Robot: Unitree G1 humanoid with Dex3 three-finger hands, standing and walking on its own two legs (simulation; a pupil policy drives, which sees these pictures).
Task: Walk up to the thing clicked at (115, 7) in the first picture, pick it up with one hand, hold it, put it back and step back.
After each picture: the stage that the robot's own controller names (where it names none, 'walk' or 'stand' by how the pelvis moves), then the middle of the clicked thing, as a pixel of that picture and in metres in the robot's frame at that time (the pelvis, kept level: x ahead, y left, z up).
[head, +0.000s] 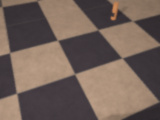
stand; (114, 11) +2.10 -0.42 -0.65
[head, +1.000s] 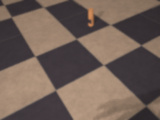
walk; (90, 17) +2.01 +0.06 -0.63
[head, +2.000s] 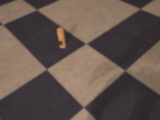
walk; (61, 38) +1.42 +0.33 -0.65
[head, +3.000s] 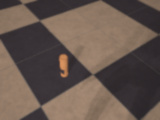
walk; (63, 66) +0.97 +0.22 -0.63
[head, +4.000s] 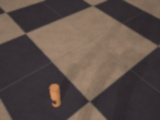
walk; (55, 95) +0.64 +0.20 -0.64
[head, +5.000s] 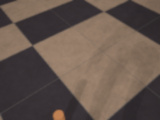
stand; out of the picture +0.44 +0.19 -0.63
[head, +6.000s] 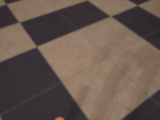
stand; out of the picture +0.40 +0.16 -0.64
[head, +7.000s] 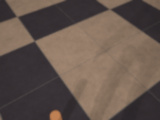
stand; out of the picture +0.41 +0.19 -0.64
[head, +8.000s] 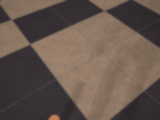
stand; out of the picture +0.39 +0.19 -0.65
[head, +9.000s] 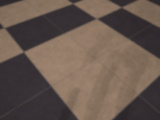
stand; out of the picture +0.38 +0.20 -0.64
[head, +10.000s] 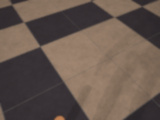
stand; out of the picture +0.41 +0.18 -0.65
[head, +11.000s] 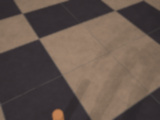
stand; out of the picture +0.42 +0.17 -0.64
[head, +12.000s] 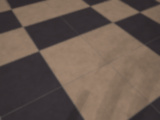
stand; out of the picture +0.40 +0.17 -0.66
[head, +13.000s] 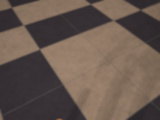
stand; out of the picture +0.41 +0.16 -0.66
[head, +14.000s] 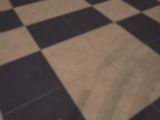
stand; out of the picture +0.41 +0.16 -0.66
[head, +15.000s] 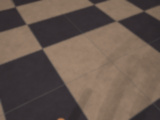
stand; out of the picture +0.41 +0.15 -0.66
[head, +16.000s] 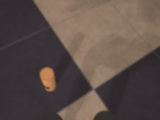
go down; (48, 80) +0.46 +0.15 -0.45
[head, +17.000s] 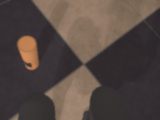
go down; (29, 55) +0.51 +0.18 -0.30
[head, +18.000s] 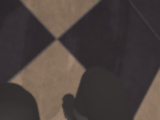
close in; out of the picture +0.50 +0.22 -0.19
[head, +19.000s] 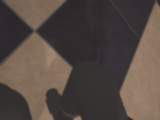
close; out of the picture +0.50 +0.24 -0.17
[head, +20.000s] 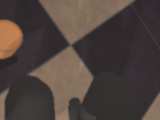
lift; (2, 46) +0.41 +0.22 -0.12
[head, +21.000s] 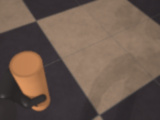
lift; (34, 86) +0.32 +0.16 +0.05
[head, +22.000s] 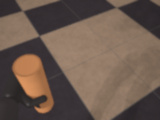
hold; (37, 88) +0.32 +0.16 +0.04
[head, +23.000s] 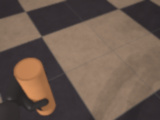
hold; (39, 91) +0.31 +0.16 +0.04
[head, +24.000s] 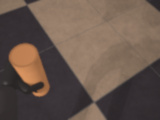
crouch; (33, 74) +0.38 +0.16 -0.01
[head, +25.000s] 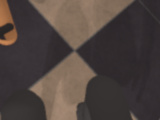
lower; out of the picture +0.53 +0.18 -0.05
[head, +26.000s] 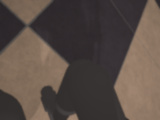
lower; out of the picture +0.49 +0.24 -0.19
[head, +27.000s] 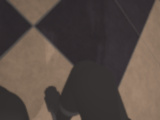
lower; out of the picture +0.48 +0.24 -0.18
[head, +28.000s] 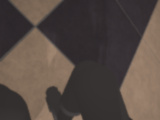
lower; out of the picture +0.48 +0.23 -0.18
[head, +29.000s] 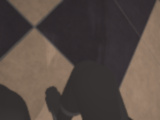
lower; out of the picture +0.48 +0.23 -0.18
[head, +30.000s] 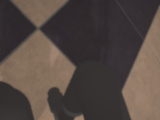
open; out of the picture +0.47 +0.21 -0.18
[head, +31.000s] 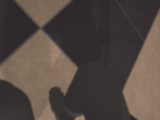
stand; out of the picture +0.47 +0.21 -0.18
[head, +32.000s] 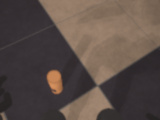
walk; (55, 83) +0.45 +0.13 -0.44
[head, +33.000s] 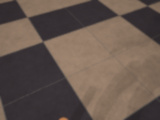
stand; out of the picture +0.40 +0.12 -0.60
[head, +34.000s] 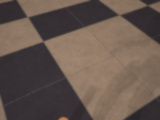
stand; out of the picture +0.40 +0.12 -0.60
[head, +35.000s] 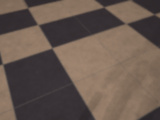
stand; out of the picture +0.41 +0.11 -0.65
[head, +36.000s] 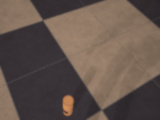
walk; (68, 106) +0.45 +0.06 -0.64
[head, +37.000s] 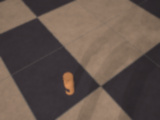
walk; (69, 84) +0.65 +0.13 -0.62
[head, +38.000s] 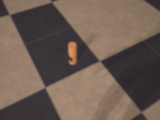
walk; (72, 53) +0.98 +0.13 -0.63
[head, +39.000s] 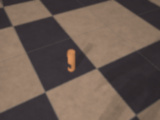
stand; (71, 60) +1.06 +0.13 -0.65
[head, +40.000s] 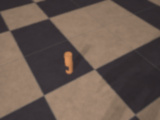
stand; (68, 63) +1.05 +0.16 -0.66
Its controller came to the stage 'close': yes
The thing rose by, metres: 0.68
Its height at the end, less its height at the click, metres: +0.00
